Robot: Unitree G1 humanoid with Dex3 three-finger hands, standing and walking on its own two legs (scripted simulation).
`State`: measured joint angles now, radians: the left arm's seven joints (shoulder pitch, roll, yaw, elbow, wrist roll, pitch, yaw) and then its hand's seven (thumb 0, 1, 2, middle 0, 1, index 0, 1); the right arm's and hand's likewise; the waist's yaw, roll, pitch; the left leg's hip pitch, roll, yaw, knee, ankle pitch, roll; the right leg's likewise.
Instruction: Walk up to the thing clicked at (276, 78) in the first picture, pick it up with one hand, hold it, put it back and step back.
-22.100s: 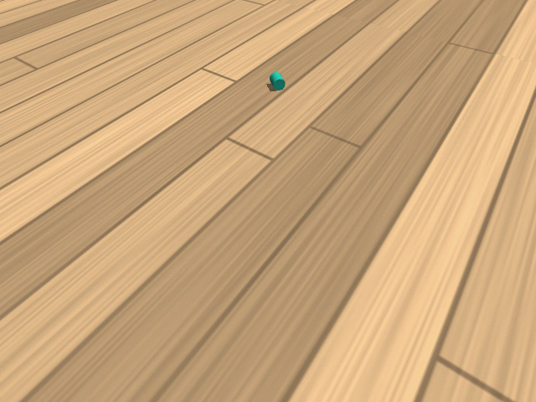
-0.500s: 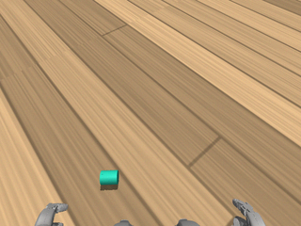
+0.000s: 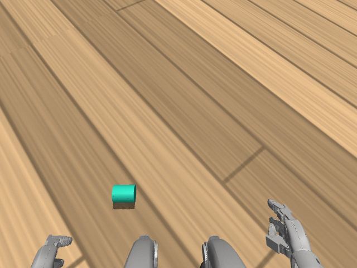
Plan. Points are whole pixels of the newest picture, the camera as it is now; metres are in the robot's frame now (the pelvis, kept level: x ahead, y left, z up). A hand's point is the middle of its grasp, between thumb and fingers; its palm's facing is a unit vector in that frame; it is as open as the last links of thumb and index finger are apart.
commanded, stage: rise first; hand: left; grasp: from above
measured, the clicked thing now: (124, 193) +0.44 +0.24 -0.63
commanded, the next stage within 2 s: none
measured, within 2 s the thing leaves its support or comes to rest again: neither
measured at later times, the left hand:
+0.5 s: hand (81, 247) +0.19 +0.29 -0.27, palm faces -0.42 -0.60 -0.68, open 14.1 cm
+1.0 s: hand (94, 216) +0.30 +0.31 -0.42, palm faces -0.50 -0.20 -0.84, open 13.9 cm
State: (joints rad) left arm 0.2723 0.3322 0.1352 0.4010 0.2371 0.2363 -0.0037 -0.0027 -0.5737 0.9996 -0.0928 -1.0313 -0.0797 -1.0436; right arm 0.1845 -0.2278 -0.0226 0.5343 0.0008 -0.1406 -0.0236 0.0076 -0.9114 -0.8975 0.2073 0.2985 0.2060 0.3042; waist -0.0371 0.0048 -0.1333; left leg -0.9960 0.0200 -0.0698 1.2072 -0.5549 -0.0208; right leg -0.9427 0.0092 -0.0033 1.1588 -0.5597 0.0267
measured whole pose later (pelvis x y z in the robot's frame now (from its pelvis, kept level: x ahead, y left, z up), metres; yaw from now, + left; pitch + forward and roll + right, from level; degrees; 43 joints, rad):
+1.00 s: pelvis -0.09 +0.00 -0.28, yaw -5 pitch +33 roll -6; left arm -0.60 0.72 0.19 1.07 1.01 -0.34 0.12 0.00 -0.51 1.01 -0.13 -0.96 -0.12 -0.97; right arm 0.15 -0.28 -0.03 0.75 -0.05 -0.08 0.08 0.01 -0.91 -0.90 0.21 0.30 0.21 0.30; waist -0.09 0.00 -0.10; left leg -2.13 -0.01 -0.14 2.20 -0.65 -0.05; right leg -2.06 0.04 -0.03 2.15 -0.67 0.04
